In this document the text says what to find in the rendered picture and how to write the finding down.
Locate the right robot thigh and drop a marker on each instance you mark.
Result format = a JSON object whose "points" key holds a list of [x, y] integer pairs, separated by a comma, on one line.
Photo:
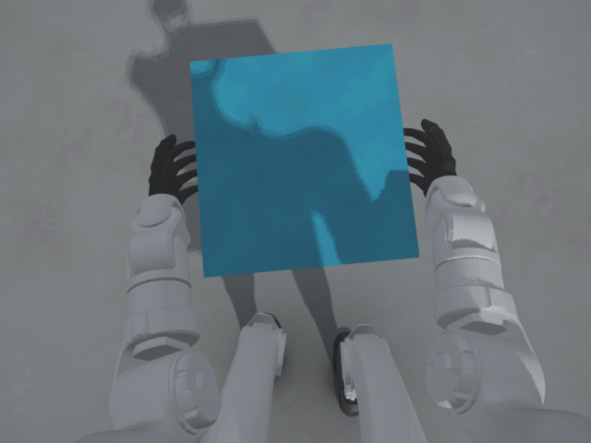
{"points": [[386, 413]]}

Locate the robot left hand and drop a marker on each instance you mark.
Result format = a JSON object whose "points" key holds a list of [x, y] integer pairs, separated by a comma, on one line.
{"points": [[163, 179]]}

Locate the left robot forearm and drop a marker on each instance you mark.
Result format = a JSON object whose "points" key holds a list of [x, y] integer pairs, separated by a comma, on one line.
{"points": [[160, 317]]}

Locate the left robot upper arm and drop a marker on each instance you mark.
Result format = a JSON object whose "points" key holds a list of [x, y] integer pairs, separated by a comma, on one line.
{"points": [[171, 399]]}

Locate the right robot forearm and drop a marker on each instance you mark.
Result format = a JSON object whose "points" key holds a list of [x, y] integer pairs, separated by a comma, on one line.
{"points": [[470, 290]]}

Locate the right robot upper arm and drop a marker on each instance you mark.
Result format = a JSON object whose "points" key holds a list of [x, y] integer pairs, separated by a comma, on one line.
{"points": [[493, 389]]}

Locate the carton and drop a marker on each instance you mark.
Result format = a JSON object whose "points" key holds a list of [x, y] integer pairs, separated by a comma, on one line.
{"points": [[301, 161]]}

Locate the robot right hand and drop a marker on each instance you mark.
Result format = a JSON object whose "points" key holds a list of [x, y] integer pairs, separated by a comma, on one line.
{"points": [[437, 156]]}

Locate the right robot shin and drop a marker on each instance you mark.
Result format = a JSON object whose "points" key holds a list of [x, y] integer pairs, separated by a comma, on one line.
{"points": [[359, 329]]}

